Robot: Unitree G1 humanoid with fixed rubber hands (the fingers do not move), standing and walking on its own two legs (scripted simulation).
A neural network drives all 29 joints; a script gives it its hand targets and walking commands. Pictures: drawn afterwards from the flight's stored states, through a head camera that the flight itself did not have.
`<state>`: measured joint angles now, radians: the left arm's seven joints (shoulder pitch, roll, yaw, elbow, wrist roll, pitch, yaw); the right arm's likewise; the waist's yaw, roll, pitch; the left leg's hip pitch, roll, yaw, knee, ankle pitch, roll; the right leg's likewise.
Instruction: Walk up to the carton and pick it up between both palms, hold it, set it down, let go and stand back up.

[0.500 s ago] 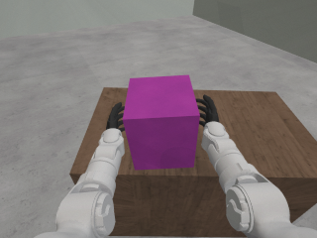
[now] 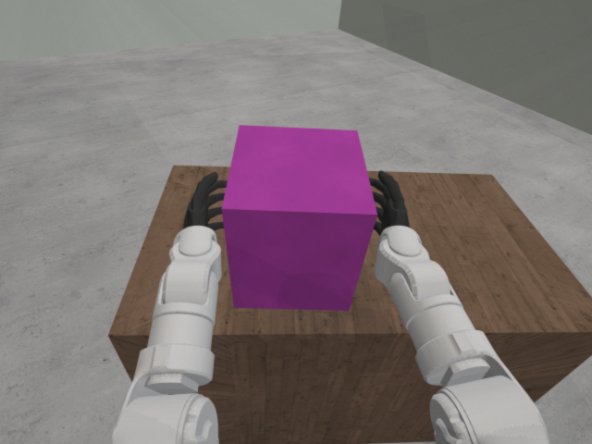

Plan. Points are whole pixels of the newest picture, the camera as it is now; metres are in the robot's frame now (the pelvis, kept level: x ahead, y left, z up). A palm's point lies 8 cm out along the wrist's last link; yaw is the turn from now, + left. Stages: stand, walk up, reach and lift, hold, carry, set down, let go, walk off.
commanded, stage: reach and lift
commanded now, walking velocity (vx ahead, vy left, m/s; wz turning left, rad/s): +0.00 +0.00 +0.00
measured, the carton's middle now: (295, 219) +0.41 +0.00 +0.12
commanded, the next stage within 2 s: hold in 0.66 s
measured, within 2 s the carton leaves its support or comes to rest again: neither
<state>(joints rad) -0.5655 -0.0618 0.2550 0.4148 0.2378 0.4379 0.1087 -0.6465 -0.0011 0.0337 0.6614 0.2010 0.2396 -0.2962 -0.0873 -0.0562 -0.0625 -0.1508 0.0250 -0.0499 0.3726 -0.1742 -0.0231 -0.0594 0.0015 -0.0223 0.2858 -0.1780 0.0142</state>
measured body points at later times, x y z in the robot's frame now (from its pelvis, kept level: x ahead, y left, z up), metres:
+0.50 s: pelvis -0.02 +0.00 +0.00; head -0.05 +0.03 +0.45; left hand +0.37 +0.13 +0.16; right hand +0.36 -0.14 +0.16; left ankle +0.02 +0.13 -0.75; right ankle -0.01 -0.13 -0.75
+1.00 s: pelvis -0.02 +0.00 +0.00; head -0.06 +0.03 +0.45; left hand +0.36 +0.15 +0.16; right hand +0.36 -0.12 +0.17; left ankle +0.02 +0.13 -0.75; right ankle -0.01 -0.13 -0.75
